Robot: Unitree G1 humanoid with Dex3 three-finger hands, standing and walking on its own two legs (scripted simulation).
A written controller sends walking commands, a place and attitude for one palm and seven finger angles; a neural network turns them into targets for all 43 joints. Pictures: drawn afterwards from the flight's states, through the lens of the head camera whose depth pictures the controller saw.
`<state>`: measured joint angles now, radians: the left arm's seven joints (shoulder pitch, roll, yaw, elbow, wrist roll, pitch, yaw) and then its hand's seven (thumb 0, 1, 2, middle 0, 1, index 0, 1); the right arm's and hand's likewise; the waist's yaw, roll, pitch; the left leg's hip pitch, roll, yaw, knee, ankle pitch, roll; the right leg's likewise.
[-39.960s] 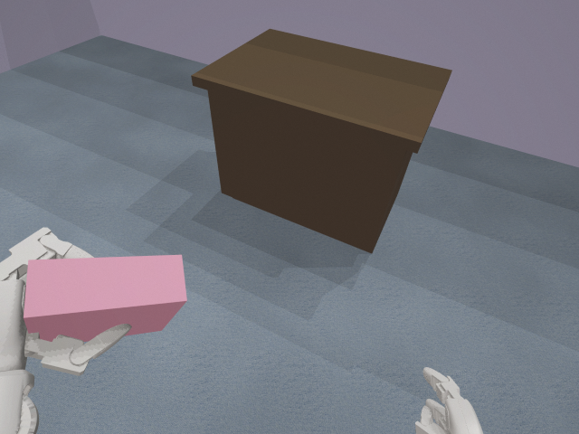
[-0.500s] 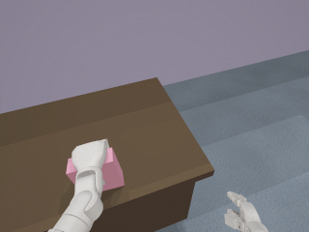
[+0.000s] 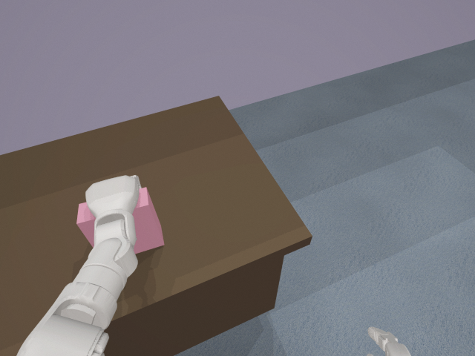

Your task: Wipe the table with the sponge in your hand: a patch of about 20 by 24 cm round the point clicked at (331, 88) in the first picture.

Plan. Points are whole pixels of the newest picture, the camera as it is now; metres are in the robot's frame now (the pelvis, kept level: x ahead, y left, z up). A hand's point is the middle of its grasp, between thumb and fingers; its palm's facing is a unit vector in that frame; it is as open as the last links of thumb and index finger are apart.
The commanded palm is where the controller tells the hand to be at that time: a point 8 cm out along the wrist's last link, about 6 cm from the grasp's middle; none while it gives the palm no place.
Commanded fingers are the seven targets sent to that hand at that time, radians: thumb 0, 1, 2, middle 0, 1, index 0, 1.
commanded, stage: wipe forward along the middle lane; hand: left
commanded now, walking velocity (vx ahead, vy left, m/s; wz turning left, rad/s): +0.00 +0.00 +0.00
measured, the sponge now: (128, 232) +0.35 +0.26 -0.04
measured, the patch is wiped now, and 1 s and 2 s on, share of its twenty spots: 1.00 1.00 1.00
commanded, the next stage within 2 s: slide back across to the first lane in 0.94 s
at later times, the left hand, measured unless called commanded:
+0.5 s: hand (115, 195) +0.40 +0.29 +0.01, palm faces -0.11 +0.00 -0.99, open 9.6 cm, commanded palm +0.39 +0.28 +0.05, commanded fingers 0.00 0.10 1.30 -1.20 -1.60 -1.20 -1.60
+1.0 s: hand (108, 178) +0.45 +0.32 +0.01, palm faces -0.12 +0.00 -0.99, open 9.6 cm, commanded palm +0.43 +0.31 +0.04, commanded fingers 0.00 0.10 1.30 -1.20 -1.60 -1.20 -1.60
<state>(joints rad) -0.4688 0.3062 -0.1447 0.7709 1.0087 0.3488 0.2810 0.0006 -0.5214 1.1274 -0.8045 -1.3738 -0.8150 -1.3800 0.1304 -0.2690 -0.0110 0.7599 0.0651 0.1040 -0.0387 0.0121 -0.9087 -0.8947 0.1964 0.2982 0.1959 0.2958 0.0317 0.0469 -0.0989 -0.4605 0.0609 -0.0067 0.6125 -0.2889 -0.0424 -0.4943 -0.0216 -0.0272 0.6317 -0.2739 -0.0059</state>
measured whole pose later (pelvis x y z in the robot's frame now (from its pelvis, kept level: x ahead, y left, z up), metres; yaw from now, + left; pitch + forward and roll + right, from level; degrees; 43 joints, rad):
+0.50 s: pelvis +0.00 +0.01 +0.00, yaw -1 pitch +12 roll +0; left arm -0.65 0.40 -0.06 1.03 1.02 0.23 0.32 0.01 -0.53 1.14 -0.81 -1.37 -0.82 -1.38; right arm 0.20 -0.27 -0.03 0.79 0.06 0.08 -0.02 0.01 -0.91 -0.89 0.20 0.30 0.20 0.30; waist -0.01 0.05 -0.12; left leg -0.56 0.06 0.00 0.65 -0.30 -0.04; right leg -0.58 -0.02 -0.02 0.63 -0.26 0.01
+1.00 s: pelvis +0.01 +0.03 -0.01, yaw -1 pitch +16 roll -1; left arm -0.81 0.48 -0.02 1.17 1.04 0.21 0.32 0.01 -0.53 1.14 -0.81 -1.37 -0.82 -1.39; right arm 0.24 -0.26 -0.03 0.80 0.05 0.08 0.01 0.01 -0.91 -0.89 0.20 0.30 0.20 0.30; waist -0.05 0.03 -0.13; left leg -0.65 0.05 0.01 0.70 -0.32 -0.01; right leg -0.65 -0.03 -0.01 0.63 -0.26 0.03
